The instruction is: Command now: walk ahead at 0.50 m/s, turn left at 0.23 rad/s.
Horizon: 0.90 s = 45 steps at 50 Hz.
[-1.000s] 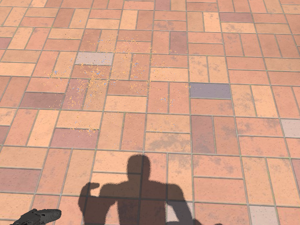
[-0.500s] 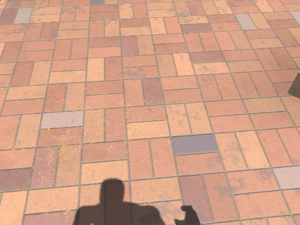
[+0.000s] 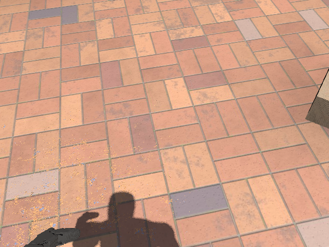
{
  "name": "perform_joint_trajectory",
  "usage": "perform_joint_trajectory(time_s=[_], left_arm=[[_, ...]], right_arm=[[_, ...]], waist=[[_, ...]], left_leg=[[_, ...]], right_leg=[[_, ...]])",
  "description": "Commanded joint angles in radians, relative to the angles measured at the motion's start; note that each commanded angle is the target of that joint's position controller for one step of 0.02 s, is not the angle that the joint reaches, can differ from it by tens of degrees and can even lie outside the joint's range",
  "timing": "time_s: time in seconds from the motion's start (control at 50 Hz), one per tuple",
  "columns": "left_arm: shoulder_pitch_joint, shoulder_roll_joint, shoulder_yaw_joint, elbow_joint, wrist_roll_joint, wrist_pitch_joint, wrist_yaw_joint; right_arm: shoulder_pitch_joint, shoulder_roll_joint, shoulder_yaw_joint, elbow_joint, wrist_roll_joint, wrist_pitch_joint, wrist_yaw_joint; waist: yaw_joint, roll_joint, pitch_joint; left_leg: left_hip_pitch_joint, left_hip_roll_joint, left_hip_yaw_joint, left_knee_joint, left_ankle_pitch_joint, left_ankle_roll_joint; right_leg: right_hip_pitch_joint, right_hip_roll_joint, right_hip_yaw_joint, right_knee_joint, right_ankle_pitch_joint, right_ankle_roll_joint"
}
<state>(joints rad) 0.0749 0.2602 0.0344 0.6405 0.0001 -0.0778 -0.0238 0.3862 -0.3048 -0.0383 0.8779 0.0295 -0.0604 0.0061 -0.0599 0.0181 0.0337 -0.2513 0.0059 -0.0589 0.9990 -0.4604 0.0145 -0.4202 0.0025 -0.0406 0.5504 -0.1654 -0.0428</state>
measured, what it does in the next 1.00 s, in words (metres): walks ahead, turning left: left foot, then right foot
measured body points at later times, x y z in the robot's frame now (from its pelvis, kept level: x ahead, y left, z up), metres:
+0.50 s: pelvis +0.27 +0.05 -0.01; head +0.31 +0.07 +0.43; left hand +0.23 +0.34 -0.14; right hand +0.53 -0.14 -0.10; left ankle +0.35 +0.15 -0.73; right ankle +0.10 -0.11 -0.67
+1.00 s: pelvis +0.57 +0.10 +0.00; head +0.59 +0.11 +0.45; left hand +0.60 +0.43 -0.08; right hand +0.77 -0.11 -0.12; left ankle +0.38 +0.15 -0.66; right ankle +0.69 +0.05 -0.73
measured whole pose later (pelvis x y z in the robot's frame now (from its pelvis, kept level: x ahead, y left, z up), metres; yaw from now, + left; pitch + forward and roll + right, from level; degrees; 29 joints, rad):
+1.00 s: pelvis +0.57 +0.10 +0.00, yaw +33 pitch +2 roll -1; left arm 0.09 0.27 0.05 0.71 0.01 -0.12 -0.02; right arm 0.36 -0.31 -0.07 0.73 0.03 -0.02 -0.02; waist -0.05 0.03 0.01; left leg -0.29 -0.07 -0.16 1.05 -0.49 0.03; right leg -0.42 0.03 0.00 0.56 -0.17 -0.02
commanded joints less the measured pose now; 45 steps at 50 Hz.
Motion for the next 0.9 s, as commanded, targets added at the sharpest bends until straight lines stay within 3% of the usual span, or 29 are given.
perform_joint_trajectory(time_s=[0.02, 0.06, 0.12, 0.16, 0.24, 0.34, 0.4, 0.42, 0.44, 0.46, 0.48, 0.5, 0.52, 0.54, 0.56, 0.58, 0.6, 0.64, 0.68, 0.74, 0.78, 0.84, 0.88, 0.9], left_arm=[[0.197, 0.127, 0.044, 0.023, 0.001, -0.003, 0.006], [0.129, 0.095, 0.039, 0.033, 0.011, -0.024, 0.001], [0.119, 0.107, 0.049, 0.067, 0.018, -0.045, 0.004], [0.137, 0.119, 0.054, 0.091, 0.021, -0.047, 0.012], [0.164, 0.151, 0.06, 0.121, 0.013, -0.037, 0.027], [0.251, 0.187, 0.074, 0.174, -0.01, 0.001, 0.035], [0.234, 0.224, 0.084, 0.173, -0.017, 0.027, 0.046], [0.225, 0.236, 0.087, 0.169, -0.018, 0.036, 0.051], [0.207, 0.237, 0.085, 0.164, -0.021, 0.042, 0.056], [0.215, 0.212, 0.072, 0.148, -0.008, 0.034, 0.06], [0.32, 0.055, 0.022, 0.097, 0.025, 0.005, 0.037], [0.218, 0.127, 0.03, 0.089, -0.008, -0.038, 0.021], [0.111, 0.173, 0.043, 0.052, -0.045, -0.06, 0.012], [0.095, 0.16, 0.037, 0.046, -0.037, -0.072, 0.016], [0.095, 0.162, 0.042, 0.057, -0.01, -0.072, 0.023], [0.117, 0.17, 0.049, 0.062, 0.002, -0.062, 0.024], [0.133, 0.166, 0.051, 0.062, 0.007, -0.049, 0.023], [0.133, 0.136, 0.045, 0.059, 0.015, -0.029, 0.024], [0.06, 0.109, 0.034, 0.034, 0.018, -0.021, 0.026], [-0.057, 0.082, 0.02, 0.007, 0.011, -0.026, 0.017], [-0.107, 0.095, 0.022, -0.01, -0.002, -0.032, 0.009], [-0.114, 0.137, 0.038, -0.019, -0.009, -0.042, 0.001], [-0.057, 0.16, 0.051, -0.007, -0.01, -0.052, -0.001], [0.024, 0.175, 0.063, 0.015, -0.006, -0.056, 0.004]], right_arm=[[-0.092, -0.128, -0.032, -0.114, 0.005, -0.026, -0.001], [-0.047, -0.091, -0.035, -0.093, 0.0, 0.003, -0.006], [-0.061, -0.056, -0.035, -0.099, -0.002, 0.027, -0.01], [-0.108, -0.05, -0.036, -0.117, -0.006, 0.026, -0.007], [-0.235, -0.022, -0.022, -0.157, -0.011, 0.014, 0.02], [-0.375, -0.017, -0.014, -0.241, -0.009, 0.015, 0.05], [-0.337, -0.054, -0.034, -0.266, -0.009, 0.021, 0.062], [-0.258, -0.083, -0.051, -0.254, -0.007, 0.024, 0.06], [-0.114, -0.13, -0.079, -0.222, -0.005, 0.026, 0.051], [0.048, -0.209, -0.114, -0.186, -0.004, 0.037, 0.03], [0.021, -0.308, -0.127, -0.19, 0.005, 0.032, 0.021], [0.053, -0.226, -0.102, -0.218, -0.005, 0.018, 0.023], [0.019, -0.176, -0.087, -0.212, -0.015, 0.006, 0.024], [-0.043, -0.155, -0.081, -0.217, -0.012, -0.001, 0.023], [-0.109, -0.123, -0.072, -0.23, -0.012, -0.002, 0.021], [-0.146, -0.102, -0.063, -0.248, -0.025, -0.003, 0.016], [-0.162, -0.1, -0.062, -0.257, -0.028, -0.003, 0.013], [-0.157, -0.119, -0.067, -0.254, -0.02, -0.006, 0.004], [-0.133, -0.148, -0.075, -0.244, -0.017, -0.004, -0.01], [-0.092, -0.156, -0.079, -0.229, -0.01, 0.007, -0.021], [-0.052, -0.161, -0.081, -0.213, -0.007, 0.013, -0.022], [-0.029, -0.146, -0.079, -0.201, -0.001, 0.019, -0.027], [-0.046, -0.143, -0.081, -0.205, -0.005, 0.024, -0.028], [-0.056, -0.12, -0.073, -0.211, -0.008, 0.026, -0.027]], waist=[[0.119, -0.114, -0.084], [0.06, -0.143, -0.041], [0.04, -0.102, -0.009], [0.049, -0.08, 0.005], [0.094, -0.056, 0.037], [0.139, -0.04, 0.075], [0.087, -0.09, 0.007], [0.038, -0.105, -0.046], [-0.046, -0.093, -0.122], [-0.117, -0.008, -0.215], [0.011, 0.25, -0.293], [-0.062, 0.128, -0.409], [-0.077, 0.084, -0.267], [-0.03, 0.006, -0.175], [0.013, -0.023, -0.113], [0.048, 0.002, -0.096], [0.068, 0.007, -0.087], [0.08, 0.003, -0.066], [0.061, 0.012, -0.036], [0.011, 0.047, -0.026], [-0.011, 0.058, -0.027], [0.0, 0.079, -0.032], [0.038, 0.109, -0.04], [0.083, 0.108, -0.073]], left_leg=[[-0.481, 0.093, -0.034, 0.198, 0.092, 0.008], [-0.371, 0.127, -0.044, 0.149, 0.18, -0.006], [-0.391, 0.126, -0.059, 0.106, 0.28, -0.026], [-0.434, 0.121, -0.072, 0.012, 0.382, -0.032], [-0.398, 0.104, 0.007, -0.229, 0.556, -0.019], [-0.469, 0.086, 0.069, -0.364, 0.47, 0.026], [-0.342, 0.006, 0.153, -0.373, 0.317, 0.079], [-0.233, -0.034, 0.176, -0.369, 0.272, 0.103], [-0.022, -0.072, 0.176, -0.428, 0.312, 0.139], [0.29, 0.006, 0.01, -0.467, 0.331, 0.193], [0.633, 0.268, -0.552, -0.535, 0.19, 0.388], [0.689, 0.327, -0.768, -0.675, 0.093, 0.419], [0.595, 0.298, -0.619, -0.703, 0.165, 0.363], [0.447, 0.255, -0.5, -0.704, 0.26, 0.327], [0.311, 0.216, -0.407, -0.715, 0.376, 0.303], [0.219, 0.191, -0.356, -0.735, 0.467, 0.298], [0.166, 0.177, -0.336, -0.755, 0.508, 0.3], [0.075, 0.158, -0.274, -0.776, 0.584, 0.302], [0.013, 0.121, -0.216, -0.784, 0.586, 0.279], [-0.04, 0.064, -0.17, -0.763, 0.47, 0.22], [-0.027, 0.079, -0.21, -0.748, 0.402, 0.203], [0.068, 0.118, -0.303, -0.664, 0.338, 0.182], [0.097, 0.131, -0.35, -0.596, 0.358, 0.164], [0.084, 0.097, -0.338, -0.523, 0.395, 0.14]], right_leg=[[0.438, -0.306, 0.389, -0.313, -0.124, -0.167], [0.292, -0.255, 0.253, -0.383, -0.01, -0.146], [0.248, -0.248, 0.123, -0.427, 0.145, -0.153], [0.277, -0.242, 0.055, -0.433, 0.213, -0.151], [0.308, -0.223, -0.066, -0.45, 0.247, -0.122], [0.505, -0.283, -0.115, -0.382, 0.362, -0.108], [0.568, -0.288, -0.156, -0.211, 0.798, -0.076], [0.56, -0.28, -0.168, -0.084, 0.932, -0.064], [0.482, -0.25, -0.189, 0.112, 0.925, -0.036], [0.25, -0.207, -0.188, 0.402, 0.649, 0.007], [-0.225, 0.009, -0.108, 0.758, -0.353, 0.073], [-0.337, 0.03, 0.125, 0.861, -0.432, 0.057], [-0.407, -0.022, 0.141, 0.833, -0.336, 0.032], [-0.378, -0.064, 0.136, 0.74, -0.25, 0.021], [-0.318, -0.092, 0.129, 0.651, -0.209, 0.03], [-0.245, -0.111, 0.136, 0.61, -0.176, 0.039], [-0.208, -0.113, 0.133, 0.575, -0.163, 0.054], [-0.182, -0.109, 0.107, 0.483, -0.129, 0.09], [-0.175, -0.09, 0.089, 0.337, -0.013, 0.117], [-0.086, -0.036, 0.077, 0.096, 0.211, 0.124], [-0.046, -0.012, 0.086, 0.024, 0.266, 0.12], [-0.033, -0.011, 0.129, -0.047, 0.204, 0.092], [0.033, -0.01, 0.123, -0.069, 0.119, 0.059], [0.148, -0.01, 0.106, -0.105, 0.113, 0.033]])
Velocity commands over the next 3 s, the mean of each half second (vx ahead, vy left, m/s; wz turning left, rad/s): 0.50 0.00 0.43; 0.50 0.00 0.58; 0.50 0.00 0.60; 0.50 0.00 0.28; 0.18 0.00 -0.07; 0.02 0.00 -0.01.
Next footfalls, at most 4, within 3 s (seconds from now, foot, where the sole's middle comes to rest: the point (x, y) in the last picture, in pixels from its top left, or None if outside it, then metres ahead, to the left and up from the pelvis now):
0.46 left None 0.39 0.16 -0.77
0.92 right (151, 186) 0.73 0.07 -0.77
1.44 left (64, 183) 0.77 0.45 -0.77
1.94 right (49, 125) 1.11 0.58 -0.77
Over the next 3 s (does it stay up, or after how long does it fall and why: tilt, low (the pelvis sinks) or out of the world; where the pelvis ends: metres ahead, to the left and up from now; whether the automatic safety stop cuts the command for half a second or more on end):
stays up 1.04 0.67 0.01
